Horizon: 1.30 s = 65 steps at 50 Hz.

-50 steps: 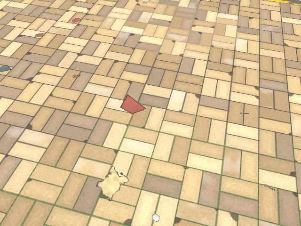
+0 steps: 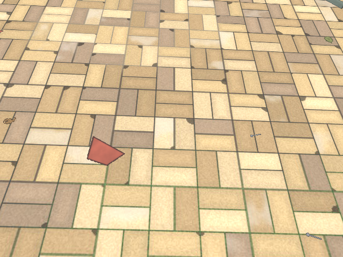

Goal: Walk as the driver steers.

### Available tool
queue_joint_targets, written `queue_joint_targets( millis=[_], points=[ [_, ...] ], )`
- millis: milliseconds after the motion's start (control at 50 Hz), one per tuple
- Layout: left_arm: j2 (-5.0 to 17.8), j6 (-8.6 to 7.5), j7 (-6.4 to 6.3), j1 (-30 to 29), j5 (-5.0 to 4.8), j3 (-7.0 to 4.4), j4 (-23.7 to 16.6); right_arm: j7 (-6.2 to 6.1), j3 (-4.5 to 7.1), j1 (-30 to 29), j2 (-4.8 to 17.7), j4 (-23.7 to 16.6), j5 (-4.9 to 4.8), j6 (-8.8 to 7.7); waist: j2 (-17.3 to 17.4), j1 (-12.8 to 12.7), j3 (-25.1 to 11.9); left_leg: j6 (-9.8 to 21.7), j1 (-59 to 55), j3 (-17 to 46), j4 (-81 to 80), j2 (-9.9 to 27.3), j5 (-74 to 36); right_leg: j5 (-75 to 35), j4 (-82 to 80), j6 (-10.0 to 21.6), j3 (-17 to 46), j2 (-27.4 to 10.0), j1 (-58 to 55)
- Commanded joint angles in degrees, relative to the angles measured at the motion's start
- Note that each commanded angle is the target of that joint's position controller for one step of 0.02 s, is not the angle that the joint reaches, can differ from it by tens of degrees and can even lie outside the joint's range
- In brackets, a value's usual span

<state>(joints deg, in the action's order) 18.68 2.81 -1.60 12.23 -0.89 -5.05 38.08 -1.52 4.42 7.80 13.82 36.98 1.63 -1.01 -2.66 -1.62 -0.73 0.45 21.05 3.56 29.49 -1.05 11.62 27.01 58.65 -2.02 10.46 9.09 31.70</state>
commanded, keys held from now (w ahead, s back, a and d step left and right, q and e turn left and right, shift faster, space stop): e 0.26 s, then no key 0.18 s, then q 0.56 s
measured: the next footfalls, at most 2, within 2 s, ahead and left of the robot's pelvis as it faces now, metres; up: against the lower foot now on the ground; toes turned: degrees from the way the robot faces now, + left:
right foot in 0.36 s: +0.01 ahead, -0.13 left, +0.00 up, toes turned -13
left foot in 0.66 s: +0.08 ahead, +0.10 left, +0.00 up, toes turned -2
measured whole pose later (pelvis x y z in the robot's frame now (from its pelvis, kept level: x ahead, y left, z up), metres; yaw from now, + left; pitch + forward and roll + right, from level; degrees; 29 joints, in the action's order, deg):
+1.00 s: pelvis +0.03 +0.02 -0.03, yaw -1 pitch +3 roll -1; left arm 17.0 2.7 -2.5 12.1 -0.1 -6.1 39.2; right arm 0.9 4.4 11.3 16.8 32.8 0.2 1.6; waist -1.5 -0.8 0.8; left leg 4.0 25.9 -0.1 45.9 -2.7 22.6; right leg 33.1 56.5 -2.5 -2.9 -4.2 23.8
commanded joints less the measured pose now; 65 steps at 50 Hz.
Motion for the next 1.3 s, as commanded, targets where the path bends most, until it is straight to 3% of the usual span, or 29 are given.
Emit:
queue_joint_targets(
  millis=[20, 80, 180, 280, 320, 340, 360, 380, 400, 420, 460, 520, 580, 640, 700, 740, 800, 840, 900, 940, 960, 980, 1000, 1020, 1060, 1120, 1200, 1260, 1300],
  points=[
    [6.64, 0.62, 0.29, 4.16, 0.12, -2.45, -1.99, 0.33, 1.37, -2.88, 6.16, -4.45, -1.08, -0.17, 10.0, -0.61, -3.53, 9.91, -9.52, 10.39, -8.14, 14.62, -17.43, -3.01, 17.22, -3.19, -2.07, -4.54, 8.78],
    [3.53, 0.75, 0.85, 0.73, -0.75, -1.36, -4.05, 0.16, 1.46, -0.72, 7.5, -3.8, -0.25, 0.5, 11.64, 0.93, -3.19, 10.73, -10.18, 5.62, -9.43, 12.93, -15.85, -7.01, 12.18, -4.32, -5.71, -6.16, 8.07],
    [1.99, 0.13, 1.57, -3.23, -0.13, -0.27, -6.54, -0.62, 2.5, 1.63, 11.32, -2.89, -0.43, 1.11, 13.12, 2.9, -5.74, 11.93, -13.28, 4.06, -9.47, 16.49, -14.41, -5.93, -1.34, -4.46, -8.23, -9.93, 2.97],
    [2.03, 0.25, 2.39, -3.98, -0.13, -0.41, -7.54, 0.12, 2.95, 1.95, 12.78, -2.16, -1.51, 1.07, 13.87, 3.42, -5.27, 11.44, -11.46, 2.36, -7.6, 18.46, -13.66, -3.69, -15.07, -0.73, -12.17, -9.27, -6.11],
    [0.86, 0.17, 2.59, -0.55, -0.01, -0.46, -6.14, 0.16, 2.53, 1.09, 12.01, -1.66, -2.52, 1.46, 13.16, 1.17, -5.77, 9.31, -10.4, 0.79, -3.05, 17.48, -15.36, -10.49, -28.66, 1.94, -14.15, -7.35, -13.67],
    [1.19, 0.18, 2.38, 1.22, 0.23, -0.68, -5.34, 0.26, 1.98, 2.95, 10.36, -0.72, -2.76, 1.43, 11.27, 0.53, -5.98, 6.16, -6.93, -1.18, 0.23, 15.98, -14.08, -16.92, -35.89, 3.36, -13.32, -6.73, -20.67],
    [4.48, -0.06, 1.72, 3.26, 0.28, -1.37, -5.46, 0.72, 0.93, 3.91, 7.3, -1.1, -1.24, 0.96, 3.27, 1.03, -8.2, 0.25, 2.66, -5.78, 9.57, 12.2, -4.83, -31.31, -36.73, 5.61, -2.6, -14.32, -32.21],
    [10.02, -0.18, 1.34, 1.29, 1.02, -2.18, -6.36, 1.49, -0.77, 2.59, 3.84, -4.14, 1.11, 0.18, -15.18, 3.03, -7.31, -5.09, 16.83, -10.19, 21.36, 5.51, 21.4, -49.88, -34.9, 14.3, 13.66, -28.19, -35.83],
    [6.63, -0.9, 1.61, 2.92, 3.11, -1.38, -6.29, 0.99, 0.48, -1.82, 7.99, -4.32, -0.36, 0.09, -10.3, -1.88, -9.7, -5.83, 17.2, -2.53, 28.78, 5.46, 26.14, -47.42, -36.01, 21.4, 15.23, -31.32, -30.91],
    [5.04, -1.58, 1.75, 1.07, 3.44, -0.56, -5.55, 0.75, 1.2, -2.19, 10.22, -3.94, -1.55, 0.56, -6.92, -0.8, -7.42, -5.78, 16.98, -1.22, 32.59, 5.68, 24.01, -43.67, -36.58, 20.4, 11.55, -28.66, -28.65],
    [2.12, -2.0, 1.77, -4.57, 1.66, 0.45, -4.8, 0.23, 1.39, 1.32, 9.19, -1.38, -1.07, 1.59, -5.56, 2.3, -4.97, -6.04, 15.35, -0.1, 31.03, 6.53, 16.68, -39.79, -36.33, 15.41, 4.69, -23.42, -25.36],
    [-0.9, -2.16, 1.64, -7.67, 2.07, 1.4, -3.24, 1.18, 0.18, 6.04, 5.55, 1.65, -1.51, 2.13, -5.54, 4.42, -5.16, -6.49, 3.09, -1.68, 22.57, 6.21, 8.16, -40.9, -36.45, 12.57, -4.28, -18.84, -19.12],
    [0.49, -2.24, 1.51, -5.99, 2.72, 1.03, -2.19, 1.47, -0.3, 2.21, 5.88, 0.11, -1.8, 2.08, -4.93, 2.11, -3.87, -5.74, -0.81, -3.07, 13.44, 5.1, 9.04, -35.87, -36.33, 13.12, -3.86, -20.14, -19.92],
    [2.57, -1.76, 0.93, -5.85, 1.56, 0.16, -2.11, 1.13, 0.13, 2.33, 7.91, -1.25, -1.82, 2.05, -4.48, 2.66, -1.44, -4.13, -2.46, -4.41, 3.99, 4.17, 2.29, -29.63, -34.52, 12.14, -2.51, -21.29, -20.3],
    [3.08, -1.92, 0.26, -1.54, 1.94, -0.95, -2.62, 0.81, 1.38, 1.74, 12.42, -2.5, -1.52, 1.79, 5.58, -0.99, -1.29, -0.07, -2.87, 0.33, 6.19, 5.31, -18.36, -16.68, -30.12, 6.39, -7.43, -15.06, -19.21],
    [2.84, -1.41, -0.1, -2.31, 1.92, -1.48, -3.19, 0.91, 1.26, 2.52, 9.63, -3.26, -2.1, 1.74, 6.46, 0.16, -1.93, 2.18, 0.19, 2.7, 6.42, 5.08, -13.46, -13.94, -26.66, 4.92, -11.15, -13.9, -18.9],
    [1.89, -0.39, -0.05, -1.27, 1.43, -1.91, -3.68, 0.96, 1.27, 2.12, 8.33, -5.59, -2.26, 1.97, 3.76, 0.04, -3.0, 2.83, 4.1, 2.75, 10.69, 3.4, -9.48, -13.37, -26.59, 6.82, -9.51, -17.18, -18.19],
    [3.33, -0.69, -0.17, -0.24, 1.4, -2.4, -3.26, 1.18, 1.35, 2.2, 7.91, -6.78, -2.24, 2.4, -1.2, 0.54, -3.65, 1.58, 6.45, -0.87, 16.67, 1.27, -7.63, -14.99, -30.11, 9.97, -4.68, -23.29, -19.0],
    [4.05, -1.31, -1.0, -4.59, 0.14, -2.14, -3.97, 1.8, 1.43, 3.23, 6.91, -7.58, -2.12, 3.28, -7.75, 2.74, -2.25, 1.38, 6.57, -4.65, 20.96, 1.19, 16.47, -21.35, -31.27, 12.79, -1.37, -30.14, -16.29],
    [4.94, -1.26, -0.99, -5.46, 0.01, -2.34, -4.21, 2.14, 1.91, 5.37, 7.55, -7.12, -2.75, 3.09, -2.56, 4.13, -0.86, 3.86, -2.67, -3.62, 10.36, 0.71, 7.42, -14.52, -23.92, 7.43, -9.31, -25.11, -8.85],
    [2.06, -1.31, -0.95, -3.62, 0.96, -1.79, -5.43, 1.55, 3.85, 5.97, 14.63, -7.67, -1.98, 2.67, 14.53, 2.31, -0.34, 8.97, -8.66, 15.19, -0.39, 9.17, -8.94, -5.04, -5.63, 0.69, -19.67, -15.93, 1.49],
    [2.23, -1.76, -1.02, -12.0, 1.2, -1.14, -9.27, 2.5, 4.06, 10.87, 17.59, -7.8, -0.89, 1.63, 23.81, 7.0, -3.99, 19.13, -15.84, 39.6, -9.7, 18.09, -18.04, 14.15, 10.96, -1.32, -12.2, -6.77, 13.6],
    [2.67, -2.21, -0.92, -10.77, 0.97, -1.23, -8.16, 3.13, 2.85, 11.16, 15.6, -8.1, 0.06, 0.3, 15.43, 6.79, -7.22, 20.83, -20.21, 37.53, -8.61, 20.55, -21.39, 13.59, 17.48, -1.24, -4.33, -8.46, 16.47],
    [2.89, -2.2, -1.13, -9.11, 0.89, -1.25, -6.66, 2.82, 2.5, 8.5, 14.67, -8.18, -0.19, -0.19, 10.11, 4.95, -6.23, 19.34, -19.88, 32.19, -5.97, 19.16, -24.65, 9.78, 20.22, -1.29, -3.63, -8.85, 17.65],
    [3.86, -1.81, -2.17, -5.58, 1.99, -1.68, -4.39, 1.4, 2.05, 2.57, 13.29, -8.57, -2.41, 0.92, 3.64, 1.48, -5.35, 14.46, -15.14, 23.57, -3.96, 15.06, -26.01, -0.32, 17.02, -2.23, -3.35, -10.86, 14.92],
    [2.76, -1.31, -1.28, -3.25, 1.55, -1.42, -3.44, 0.55, 1.44, 0.1, 12.3, -8.9, -2.31, 2.14, 6.14, -0.13, -6.68, 11.94, -9.58, 18.43, -5.03, 10.34, -24.1, -8.3, 14.68, -3.45, -4.84, -9.53, 7.37],
    [0.7, -1.66, -0.78, -6.87, 1.72, -0.47, -4.75, -0.21, 1.55, 1.85, 12.13, -7.77, -2.71, 2.73, 8.04, 1.63, -6.47, 11.19, -12.81, 18.93, -5.01, 8.36, -17.96, -11.09, 2.55, -4.31, -4.23, -8.61, 7.91],
    [1.15, -2.71, 0.03, -8.93, 1.02, -0.38, -5.27, -0.59, 1.79, 2.63, 12.76, -7.55, -2.74, 3.19, 10.9, 2.99, -5.81, 11.43, -11.12, 23.05, -9.63, 7.19, 9.68, -11.89, -7.97, -3.73, -4.22, -8.08, 4.96],
    [1.78, -3.76, 0.6, -9.55, 0.68, -0.41, -5.24, -0.36, 1.6, 2.89, 12.59, -7.26, -2.25, 3.08, 13.39, 3.82, -4.1, 12.02, -9.98, 24.73, -11.24, 7.76, 15.89, -10.29, -13.44, -2.96, -5.06, -8.14, 2.44]
  ],
)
